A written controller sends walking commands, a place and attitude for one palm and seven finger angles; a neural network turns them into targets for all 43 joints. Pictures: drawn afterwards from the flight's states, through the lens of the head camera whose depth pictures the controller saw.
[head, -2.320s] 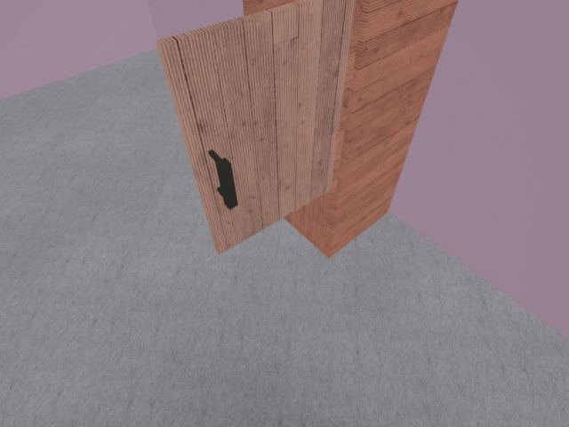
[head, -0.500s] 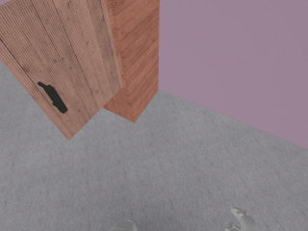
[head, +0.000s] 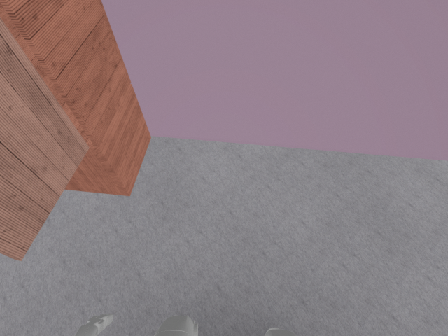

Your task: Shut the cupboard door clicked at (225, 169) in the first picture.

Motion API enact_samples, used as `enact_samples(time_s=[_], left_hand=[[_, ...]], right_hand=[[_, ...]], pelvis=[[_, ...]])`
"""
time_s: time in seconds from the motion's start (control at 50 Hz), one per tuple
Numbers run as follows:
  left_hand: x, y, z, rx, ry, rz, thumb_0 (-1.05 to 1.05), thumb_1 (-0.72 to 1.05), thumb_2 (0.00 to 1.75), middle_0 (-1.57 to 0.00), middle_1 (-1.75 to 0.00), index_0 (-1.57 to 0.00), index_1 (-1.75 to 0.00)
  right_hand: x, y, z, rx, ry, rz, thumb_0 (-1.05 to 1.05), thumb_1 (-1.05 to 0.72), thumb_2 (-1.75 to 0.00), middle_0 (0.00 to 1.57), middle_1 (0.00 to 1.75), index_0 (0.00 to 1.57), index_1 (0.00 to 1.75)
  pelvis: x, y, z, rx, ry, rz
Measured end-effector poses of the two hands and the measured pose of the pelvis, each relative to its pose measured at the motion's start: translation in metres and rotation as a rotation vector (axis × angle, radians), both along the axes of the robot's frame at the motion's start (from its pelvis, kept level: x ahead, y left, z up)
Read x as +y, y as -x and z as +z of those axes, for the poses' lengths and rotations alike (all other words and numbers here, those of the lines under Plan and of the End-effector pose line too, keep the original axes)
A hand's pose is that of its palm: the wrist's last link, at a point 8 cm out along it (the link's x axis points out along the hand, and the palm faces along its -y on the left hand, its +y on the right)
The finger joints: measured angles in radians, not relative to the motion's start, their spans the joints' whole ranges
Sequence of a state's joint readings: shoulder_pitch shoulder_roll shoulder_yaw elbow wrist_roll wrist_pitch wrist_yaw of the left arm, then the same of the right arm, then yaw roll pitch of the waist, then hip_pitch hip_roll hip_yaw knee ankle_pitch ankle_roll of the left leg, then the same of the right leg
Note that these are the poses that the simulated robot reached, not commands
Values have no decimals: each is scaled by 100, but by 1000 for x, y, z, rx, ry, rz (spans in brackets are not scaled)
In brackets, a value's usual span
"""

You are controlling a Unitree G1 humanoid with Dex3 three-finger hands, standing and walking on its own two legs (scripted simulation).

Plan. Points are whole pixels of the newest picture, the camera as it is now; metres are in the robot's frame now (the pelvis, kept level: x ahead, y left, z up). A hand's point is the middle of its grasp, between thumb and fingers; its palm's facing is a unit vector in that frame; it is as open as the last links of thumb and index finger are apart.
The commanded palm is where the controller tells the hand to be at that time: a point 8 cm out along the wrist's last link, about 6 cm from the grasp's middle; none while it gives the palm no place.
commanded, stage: walk to a spot facing it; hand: left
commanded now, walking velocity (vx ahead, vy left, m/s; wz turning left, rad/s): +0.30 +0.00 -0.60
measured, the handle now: out of the picture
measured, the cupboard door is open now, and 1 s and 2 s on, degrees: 86 86 86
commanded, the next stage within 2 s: turn to face it in 1.04 s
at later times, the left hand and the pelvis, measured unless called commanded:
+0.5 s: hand (203, 233) +0.34 +0.07 -0.14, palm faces -0.43 -0.89 -0.16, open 7.4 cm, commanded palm none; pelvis +0.13 -0.04 +0.01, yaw -19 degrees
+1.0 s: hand (216, 220) +0.38 +0.05 -0.17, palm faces -0.35 -0.92 -0.19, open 7.3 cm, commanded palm none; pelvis +0.34 -0.14 +0.00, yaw -26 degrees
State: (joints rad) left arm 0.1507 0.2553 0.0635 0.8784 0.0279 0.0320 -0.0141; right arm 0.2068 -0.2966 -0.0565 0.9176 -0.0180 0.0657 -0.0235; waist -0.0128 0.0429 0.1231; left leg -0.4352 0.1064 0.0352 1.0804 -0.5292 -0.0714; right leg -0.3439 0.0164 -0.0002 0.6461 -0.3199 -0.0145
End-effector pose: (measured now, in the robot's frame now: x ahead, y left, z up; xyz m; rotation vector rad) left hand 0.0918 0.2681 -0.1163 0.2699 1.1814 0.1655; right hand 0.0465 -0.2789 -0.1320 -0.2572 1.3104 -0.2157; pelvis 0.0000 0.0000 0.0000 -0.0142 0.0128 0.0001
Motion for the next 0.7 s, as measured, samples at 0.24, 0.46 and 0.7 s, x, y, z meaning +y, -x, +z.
enact_samples(time_s=[0.24, 0.46, 0.7], left_hand=[[-26, -64, -15, 71, 125, -151, 1, 91, 90, -21, -30, -20, -29], [-117, -229, 1, -37, 161, -399, 1, 91, 90, -20, -30, -19, -29], [-202, -294, -8, -19, 106, -460, 1, 91, 90, -20, -30, -19, -29]], right_hand=[[33, 16, 27, -76, 3, -139, 0, -90, -89, 20, 30, 19, 30], [70, 88, 29, 218, -115, -412, 0, -90, -89, 20, 30, 20, 30], [-17, -20, -2, 130, -143, -515, 1, -90, -89, 20, 30, 19, 30]], pelvis=[[13, -48, 10, 18, 9, -154], [-25, -114, 17, 26, 8, -308], [-99, -192, 6, -7, -12, -396]])
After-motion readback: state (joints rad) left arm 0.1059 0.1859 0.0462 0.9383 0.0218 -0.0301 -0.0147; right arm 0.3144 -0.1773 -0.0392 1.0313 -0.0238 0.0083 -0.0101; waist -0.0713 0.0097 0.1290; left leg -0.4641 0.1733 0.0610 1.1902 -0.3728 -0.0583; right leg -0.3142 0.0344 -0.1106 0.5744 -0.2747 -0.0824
